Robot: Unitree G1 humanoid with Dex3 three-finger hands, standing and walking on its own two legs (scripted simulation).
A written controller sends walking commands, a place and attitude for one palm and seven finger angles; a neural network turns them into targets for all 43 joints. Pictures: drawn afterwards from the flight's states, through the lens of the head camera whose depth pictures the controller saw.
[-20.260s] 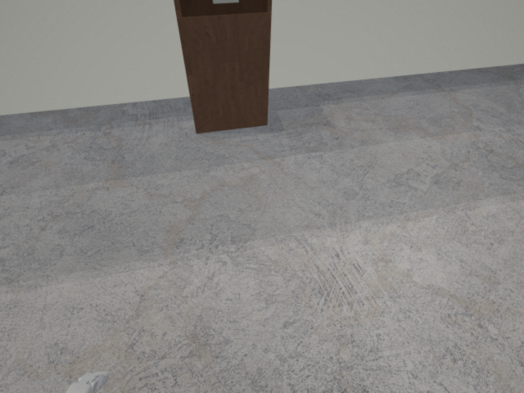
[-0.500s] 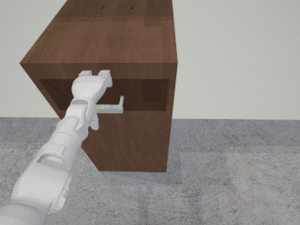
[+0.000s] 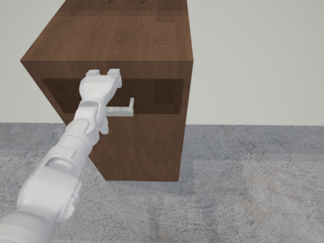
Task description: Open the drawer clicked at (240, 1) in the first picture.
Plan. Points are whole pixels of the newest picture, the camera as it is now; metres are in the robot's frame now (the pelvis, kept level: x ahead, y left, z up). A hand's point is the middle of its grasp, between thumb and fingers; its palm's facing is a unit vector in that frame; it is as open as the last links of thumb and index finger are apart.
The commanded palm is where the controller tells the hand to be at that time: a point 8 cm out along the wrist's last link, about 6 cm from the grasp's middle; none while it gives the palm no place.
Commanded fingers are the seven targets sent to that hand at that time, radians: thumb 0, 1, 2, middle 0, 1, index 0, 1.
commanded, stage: re-aim the fingers above the handle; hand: left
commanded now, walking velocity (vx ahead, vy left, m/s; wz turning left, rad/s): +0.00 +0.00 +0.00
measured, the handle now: (115, 106) +0.51 +0.15 +0.01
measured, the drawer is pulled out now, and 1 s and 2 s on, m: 0.00 0.00 0.00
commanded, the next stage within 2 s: lower the fingers behind the handle in 0.32 s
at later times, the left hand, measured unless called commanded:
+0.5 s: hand (111, 108) +0.47 +0.15 +0.04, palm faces +0.01 -0.04 -1.00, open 13.5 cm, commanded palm +0.45 +0.16 +0.10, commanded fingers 0.00 -0.50 0.30 -0.30 -1.20 -0.30 -1.20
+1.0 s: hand (109, 116) +0.46 +0.16 +0.02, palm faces -0.09 -0.02 -1.00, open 13.8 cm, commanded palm +0.45 +0.17 +0.07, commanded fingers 0.00 -0.50 0.30 -0.30 -1.20 -0.30 -1.20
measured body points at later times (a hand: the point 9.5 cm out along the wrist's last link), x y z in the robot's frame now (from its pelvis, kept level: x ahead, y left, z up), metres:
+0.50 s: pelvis +0.02 +0.00 +0.00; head +0.08 -0.03 +0.45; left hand +0.46 +0.15 +0.10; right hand +0.07 -0.26 -0.14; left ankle +0.01 +0.10 -0.72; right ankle +0.01 -0.09 -0.72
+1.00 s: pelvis +0.02 -0.02 +0.00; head +0.08 -0.04 +0.44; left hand +0.46 +0.16 +0.07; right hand +0.09 -0.29 -0.14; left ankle +0.01 +0.10 -0.72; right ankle +0.01 -0.10 -0.72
